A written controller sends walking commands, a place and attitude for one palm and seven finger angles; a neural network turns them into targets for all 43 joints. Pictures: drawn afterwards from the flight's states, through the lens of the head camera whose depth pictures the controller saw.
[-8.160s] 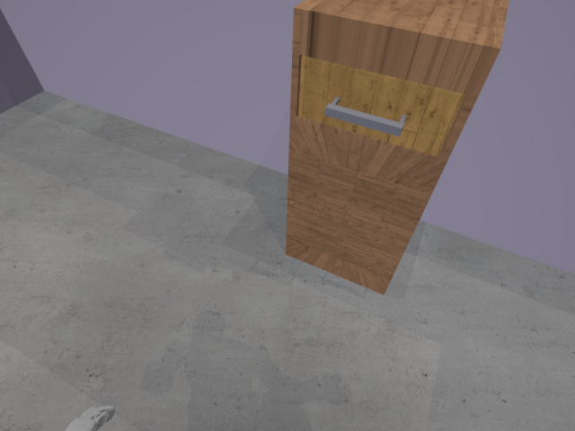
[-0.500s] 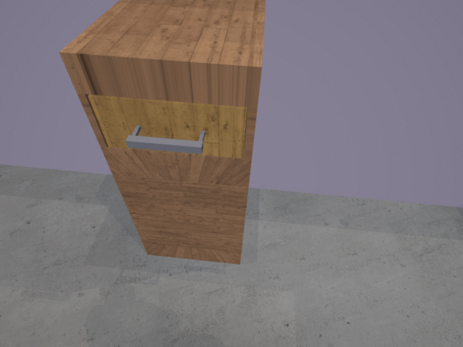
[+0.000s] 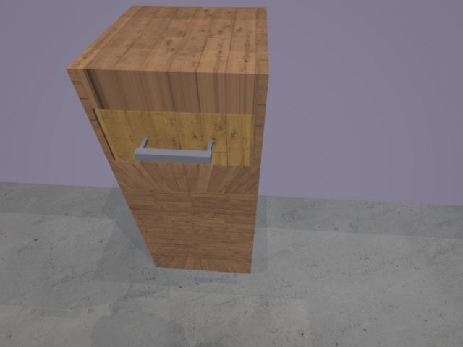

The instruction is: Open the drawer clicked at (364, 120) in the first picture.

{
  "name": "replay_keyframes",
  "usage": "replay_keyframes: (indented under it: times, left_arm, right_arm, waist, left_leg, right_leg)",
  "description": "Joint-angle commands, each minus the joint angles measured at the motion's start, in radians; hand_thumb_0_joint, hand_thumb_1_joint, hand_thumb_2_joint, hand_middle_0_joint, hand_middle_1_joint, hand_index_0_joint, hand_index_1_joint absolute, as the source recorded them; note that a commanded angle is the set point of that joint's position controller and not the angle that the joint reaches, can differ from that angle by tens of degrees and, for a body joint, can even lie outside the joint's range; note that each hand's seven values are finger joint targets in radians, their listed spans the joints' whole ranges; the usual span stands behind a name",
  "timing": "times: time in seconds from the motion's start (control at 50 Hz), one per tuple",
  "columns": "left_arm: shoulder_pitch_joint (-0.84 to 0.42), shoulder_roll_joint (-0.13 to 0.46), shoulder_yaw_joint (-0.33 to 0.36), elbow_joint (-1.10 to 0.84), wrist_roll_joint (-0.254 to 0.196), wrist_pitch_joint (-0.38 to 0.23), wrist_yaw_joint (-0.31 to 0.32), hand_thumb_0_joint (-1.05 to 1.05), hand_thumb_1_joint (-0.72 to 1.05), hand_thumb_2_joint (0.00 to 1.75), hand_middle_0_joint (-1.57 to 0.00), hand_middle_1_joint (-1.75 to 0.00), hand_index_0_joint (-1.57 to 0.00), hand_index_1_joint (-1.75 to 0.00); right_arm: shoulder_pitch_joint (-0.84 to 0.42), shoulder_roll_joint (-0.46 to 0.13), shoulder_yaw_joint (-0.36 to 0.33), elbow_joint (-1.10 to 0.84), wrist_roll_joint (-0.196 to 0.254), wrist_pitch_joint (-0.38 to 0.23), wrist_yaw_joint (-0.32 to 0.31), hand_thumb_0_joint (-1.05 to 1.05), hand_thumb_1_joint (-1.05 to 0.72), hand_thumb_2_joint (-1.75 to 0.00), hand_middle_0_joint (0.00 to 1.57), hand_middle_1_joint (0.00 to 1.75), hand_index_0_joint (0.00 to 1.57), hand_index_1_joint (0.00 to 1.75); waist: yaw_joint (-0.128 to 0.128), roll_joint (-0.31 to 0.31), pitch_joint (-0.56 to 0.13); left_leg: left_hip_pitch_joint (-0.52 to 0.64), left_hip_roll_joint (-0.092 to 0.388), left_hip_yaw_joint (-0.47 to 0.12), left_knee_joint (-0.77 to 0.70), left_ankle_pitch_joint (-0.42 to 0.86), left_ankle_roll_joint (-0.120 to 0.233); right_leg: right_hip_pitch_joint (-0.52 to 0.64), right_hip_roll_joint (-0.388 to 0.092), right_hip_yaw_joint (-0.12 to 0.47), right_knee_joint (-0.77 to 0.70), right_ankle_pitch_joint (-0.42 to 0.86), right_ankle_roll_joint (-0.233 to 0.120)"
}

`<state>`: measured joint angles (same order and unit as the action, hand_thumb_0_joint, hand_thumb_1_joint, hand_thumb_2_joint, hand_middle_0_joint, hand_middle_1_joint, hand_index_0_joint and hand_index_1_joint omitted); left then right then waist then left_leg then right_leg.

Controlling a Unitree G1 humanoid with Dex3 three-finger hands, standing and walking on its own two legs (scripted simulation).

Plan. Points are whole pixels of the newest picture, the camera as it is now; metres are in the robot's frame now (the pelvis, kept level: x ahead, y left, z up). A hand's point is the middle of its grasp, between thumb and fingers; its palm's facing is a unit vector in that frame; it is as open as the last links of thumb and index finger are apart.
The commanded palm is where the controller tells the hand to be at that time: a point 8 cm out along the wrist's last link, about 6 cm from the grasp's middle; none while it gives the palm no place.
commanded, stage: look again from close up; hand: left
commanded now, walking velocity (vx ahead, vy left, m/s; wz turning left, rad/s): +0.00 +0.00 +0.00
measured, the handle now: (175, 149) +0.56 +0.17 +0.01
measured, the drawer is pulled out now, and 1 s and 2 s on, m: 0.00 0.00 0.00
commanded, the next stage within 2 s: raise the hand with hooked fingers in 0.18 s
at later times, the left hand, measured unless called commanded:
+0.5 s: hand (125, 302) +0.21 +0.20 -0.03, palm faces +0.00 -0.65 -0.76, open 7.7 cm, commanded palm +0.13 +0.22 -0.03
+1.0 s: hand (118, 274) +0.23 +0.21 +0.02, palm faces +0.15 -0.03 -0.99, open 10.4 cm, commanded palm +0.19 +0.21 +0.05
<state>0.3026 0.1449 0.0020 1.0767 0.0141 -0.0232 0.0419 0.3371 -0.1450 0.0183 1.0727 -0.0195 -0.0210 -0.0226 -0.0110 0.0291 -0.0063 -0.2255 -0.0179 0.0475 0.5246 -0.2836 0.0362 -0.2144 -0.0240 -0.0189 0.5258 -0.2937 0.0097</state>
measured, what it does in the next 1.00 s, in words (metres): shifts its weight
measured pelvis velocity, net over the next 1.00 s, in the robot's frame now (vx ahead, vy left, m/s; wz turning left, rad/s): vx -0.01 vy -0.05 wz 0.01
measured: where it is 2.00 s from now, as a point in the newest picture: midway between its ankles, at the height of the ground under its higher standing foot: outside the picture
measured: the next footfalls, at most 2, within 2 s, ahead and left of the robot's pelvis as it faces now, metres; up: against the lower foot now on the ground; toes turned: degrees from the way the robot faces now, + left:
none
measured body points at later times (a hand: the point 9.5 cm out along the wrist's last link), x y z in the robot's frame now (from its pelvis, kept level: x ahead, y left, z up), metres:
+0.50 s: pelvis +0.00 +0.00 -0.01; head +0.00 -0.03 +0.44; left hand +0.20 +0.23 +0.01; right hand +0.13 -0.25 -0.12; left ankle +0.00 +0.09 -0.73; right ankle -0.01 -0.13 -0.73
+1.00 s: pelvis -0.01 -0.05 -0.04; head +0.03 -0.08 +0.41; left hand +0.22 +0.21 +0.07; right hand +0.23 -0.24 -0.14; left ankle +0.00 +0.09 -0.73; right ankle -0.01 -0.13 -0.73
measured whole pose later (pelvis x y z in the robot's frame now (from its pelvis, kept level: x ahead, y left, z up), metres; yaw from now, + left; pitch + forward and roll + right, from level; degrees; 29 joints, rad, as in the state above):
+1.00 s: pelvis -0.01 -0.05 -0.04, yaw +1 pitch +9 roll +2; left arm 0.24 0.44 0.03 -0.04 0.99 -0.07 0.38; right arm 0.06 -0.19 0.02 0.57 -0.06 0.10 0.00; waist 0.08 0.04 -0.09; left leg -0.60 0.03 0.01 0.87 -0.42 -0.03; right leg -0.61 0.01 -0.06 0.91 -0.46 -0.07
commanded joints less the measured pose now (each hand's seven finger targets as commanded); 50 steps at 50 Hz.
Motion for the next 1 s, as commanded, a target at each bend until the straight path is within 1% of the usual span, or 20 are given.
replay_keyframes:
  times: [0.0,0.24,0.26,0.28,0.3,0.32,0.34,0.36,0.4,0.42,0.44,0.5,0.52,0.56,0.64,0.7,0.72,0.8,0.84,0.98]
  left_arm:
    - [0.063,0.078,0.008,-0.023,-0.001,-0.005,-0.001,0.00,0.90,0.90,-0.20,-0.30,-0.20,-0.30]
    - [0.049,0.091,0.011,-0.010,-0.001,0.001,-0.002,0.00,0.90,0.90,-0.20,-0.30,-0.20,-0.30]
    - [0.105,0.119,0.008,0.016,0.009,-0.012,0.037,0.00,0.90,0.90,-0.20,-0.30,-0.20,-0.30]
    - [-0.695,0.458,0.024,-1.527,0.172,-0.168,0.054,0.00,0.88,0.89,-0.20,-0.32,-0.20,-0.32]
    - [-0.204,0.363,0.035,-1.233,0.195,-0.082,0.119,0.00,0.85,0.88,-0.20,-0.33,-0.20,-0.33]
    - [-0.155,0.263,0.003,-1.171,0.139,-0.010,0.168,0.00,0.83,0.87,-0.21,-0.34,-0.21,-0.34]
    - [0.137,0.047,-0.121,-0.991,0.163,0.089,0.175,0.00,0.81,0.86,-0.21,-0.36,-0.21,-0.36]
    - [-0.046,0.088,-0.140,-1.214,0.195,0.074,0.183,0.00,0.78,0.85,-0.21,-0.37,-0.21,-0.37]
    - [0.029,0.182,-0.102,-1.210,0.386,0.057,0.233,0.00,0.74,0.83,-0.21,-0.40,-0.21,-0.40]
    - [0.104,0.226,-0.048,-1.158,0.467,0.068,0.256,0.00,0.71,0.82,-0.21,-0.42,-0.21,-0.42]
    - [0.174,0.201,-0.062,-1.117,0.556,0.076,0.270,0.00,0.69,0.81,-0.22,-0.43,-0.22,-0.43]
    - [0.463,0.139,-0.084,-1.006,0.781,0.077,0.293,0.00,0.62,0.78,-0.22,-0.48,-0.22,-0.48]
    - [0.509,0.172,-0.040,-0.992,0.840,0.060,0.293,0.00,0.60,0.77,-0.22,-0.50,-0.22,-0.50]
    - [0.426,0.234,-0.012,-1.096,0.923,0.007,0.304,0.00,0.55,0.75,-0.22,-0.53,-0.22,-0.53]
    - [0.189,0.391,0.106,-1.307,1.055,-0.045,0.387,0.00,0.46,0.71,-0.23,-0.58,-0.23,-0.58]
    - [-0.055,0.454,0.148,-1.442,1.075,-0.094,0.452,0.00,0.39,0.68,-0.24,-0.63,-0.24,-0.63]
    - [-0.177,0.494,0.166,-1.504,1.071,-0.122,0.469,0.00,0.36,0.67,-0.24,-0.64,-0.24,-0.64]
    - [-0.198,0.457,0.124,-1.472,1.002,-0.198,0.468,0.00,0.27,0.63,-0.25,-0.70,-0.25,-0.70]
    - [-0.209,0.447,0.111,-1.395,0.997,-0.193,0.451,0.00,0.22,0.61,-0.25,-0.74,-0.25,-0.74]
    - [0.017,0.488,0.144,-1.245,0.921,0.066,0.272,0.00,0.06,0.54,-0.26,-0.84,-0.26,-0.84]
  right_arm:
    - [0.048,-0.099,-0.016,-0.031,0.003,-0.023,-0.006,0.00,-0.90,-0.90,0.20,0.30,0.20,0.30]
    - [0.022,-0.107,-0.018,0.000,0.005,-0.024,-0.013,0.00,-0.90,-0.90,0.20,0.30,0.20,0.30]
    - [-0.067,-0.150,-0.026,-0.068,0.020,-0.020,-0.004,0.00,-0.90,-0.90,0.20,0.30,0.20,0.30]
    - [-0.059,-0.295,-0.043,-0.408,0.061,-0.164,-0.032,0.00,-0.90,-0.90,0.20,0.30,0.20,0.30]
    - [-0.144,-0.198,-0.023,-0.359,0.044,-0.271,-0.077,0.00,-0.90,-0.90,0.20,0.30,0.20,0.30]
    - [-0.130,-0.191,-0.048,-0.285,0.050,-0.300,-0.083,0.00,-0.90,-0.90,0.20,0.30,0.20,0.30]
    - [-0.131,-0.137,-0.039,-0.292,0.068,-0.301,-0.083,0.00,-0.90,-0.90,0.20,0.30,0.20,0.30]
    - [-0.167,-0.177,-0.039,-0.379,0.064,-0.311,-0.071,0.00,-0.90,-0.90,0.20,0.30,0.20,0.30]
    - [-0.198,-0.217,-0.047,-0.436,0.027,-0.301,-0.062,0.00,-0.90,-0.90,0.20,0.30,0.20,0.30]
    - [-0.200,-0.227,-0.058,-0.472,0.014,-0.273,-0.049,0.00,-0.90,-0.90,0.20,0.30,0.20,0.30]
    - [-0.203,-0.221,-0.065,-0.502,0.003,-0.238,-0.033,0.00,-0.90,-0.90,0.20,0.30,0.20,0.30]
    - [-0.275,-0.218,-0.096,-0.589,-0.025,-0.114,0.021,0.00,-0.90,-0.90,0.20,0.30,0.20,0.30]
    - [-0.288,-0.212,-0.102,-0.599,-0.021,-0.067,0.041,0.00,-0.90,-0.90,0.20,0.30,0.20,0.30]
    - [-0.344,-0.207,-0.088,-0.653,-0.017,-0.010,0.061,0.00,-0.90,-0.90,0.20,0.30,0.20,0.30]
    - [-0.355,-0.193,-0.082,-0.710,-0.044,0.043,0.059,0.00,-0.90,-0.90,0.20,0.30,0.20,0.30]
    - [-0.343,-0.172,-0.078,-0.709,-0.069,0.060,0.036,0.00,-0.90,-0.90,0.20,0.30,0.20,0.30]
    - [-0.337,-0.169,-0.077,-0.696,-0.078,0.059,0.024,0.00,-0.90,-0.90,0.20,0.30,0.20,0.30]
    - [-0.324,-0.177,-0.080,-0.675,-0.077,0.034,0.006,0.00,-0.90,-0.90,0.20,0.30,0.20,0.30]
    - [-0.332,-0.178,-0.075,-0.662,-0.082,0.039,0.011,0.00,-0.90,-0.90,0.20,0.30,0.20,0.30]
    - [-0.371,-0.184,-0.046,-0.681,-0.015,0.093,0.002,0.00,-0.90,-0.90,0.20,0.30,0.20,0.30]
  waist:
    - [0.015,-0.035,0.093]
    - [0.013,-0.003,0.058]
    - [0.045,-0.118,0.104]
    - [-0.059,0.186,-0.418]
    - [0.031,0.312,-0.349]
    - [0.010,0.241,-0.263]
    - [0.005,0.144,-0.138]
    - [-0.001,0.123,-0.041]
    - [-0.010,0.074,-0.039]
    - [0.009,-0.019,-0.062]
    - [0.031,-0.125,-0.075]
    - [0.113,-0.266,-0.032]
    - [0.147,-0.276,-0.050]
    - [0.165,-0.245,-0.105]
    - [0.155,-0.016,-0.222]
    - [0.104,0.071,-0.342]
    - [0.070,0.045,-0.350]
    - [0.018,0.046,-0.310]
    - [0.004,-0.016,-0.260]
    - [0.111,-0.146,-0.320]
  left_leg:
    - [-0.066,0.123,-0.130,-0.171,0.133,0.019]
    - [0.021,0.124,-0.108,-0.160,0.275,0.018]
    - [-0.041,0.145,-0.090,0.016,0.399,-0.011]
    - [0.260,0.043,-0.081,-0.094,0.486,-0.001]
    - [0.328,0.100,-0.080,-0.117,0.630,-0.039]
    - [0.193,0.093,-0.077,-0.138,0.482,-0.074]
    - [0.097,0.096,-0.089,-0.155,0.352,-0.054]
    - [0.009,0.074,-0.098,-0.133,0.227,-0.043]
    - [-0.076,0.037,-0.096,-0.040,0.161,-0.026]
    - [-0.116,0.027,-0.106,-0.009,0.188,-0.022]
    - [-0.141,0.031,-0.094,0.018,0.212,-0.027]
    - [-0.252,0.017,-0.042,0.071,0.161,-0.037]
    - [-0.286,0.012,-0.029,0.078,0.188,-0.039]
    - [-0.322,-0.006,-0.009,0.108,0.158,-0.040]
    - [-0.277,-0.036,-0.005,0.177,0.093,-0.021]
    - [-0.179,-0.045,-0.025,0.276,0.102,-0.007]
    - [-0.172,-0.046,-0.040,0.318,0.082,-0.002]
    - [-0.176,-0.046,-0.056,0.385,0.046,0.005]
    - [-0.233,-0.044,-0.060,0.384,0.027,0.007]
    - [-0.308,-0.038,-0.028,0.187,0.120,-0.009]
  right_leg:
    - [0.008,-0.053,0.048,-0.077,0.107,-0.045]
    - [0.030,-0.062,0.047,-0.083,0.168,-0.035]
    - [-0.013,-0.099,0.084,-0.122,0.391,-0.023]
    - [0.011,0.018,0.075,0.011,0.363,-0.058]
    - [-0.088,0.018,-0.023,0.099,0.083,-0.065]
    - [-0.127,0.024,-0.054,0.125,-0.036,-0.049]
    - [-0.180,0.021,-0.051,0.115,-0.071,-0.037]
    - [-0.174,0.011,-0.045,0.075,-0.015,-0.040]
    - [-0.217,0.026,-0.024,0.032,0.047,-0.062]
    - [-0.213,0.035,-0.016,0.045,0.041,-0.068]
    - [-0.240,0.048,-0.035,0.070,0.015,-0.067]
    - [-0.278,0.060,-0.006,0.093,-0.009,-0.077]
    - [-0.237,0.056,0.033,0.108,0.073,-0.085]
    - [-0.225,0.043,0.073,0.143,0.112,-0.087]
    - [-0.271,0.043,0.138,0.167,0.055,-0.087]
    - [-0.357,0.029,0.190,0.183,0.047,-0.085]
    - [-0.398,0.026,0.212,0.177,0.006,-0.078]
    - [-0.461,0.018,0.225,0.158,-0.004,-0.071]
    - [-0.450,0.018,0.217,0.147,0.001,-0.064]
    - [-0.024,-0.005,0.178,0.130,0.395,-0.014]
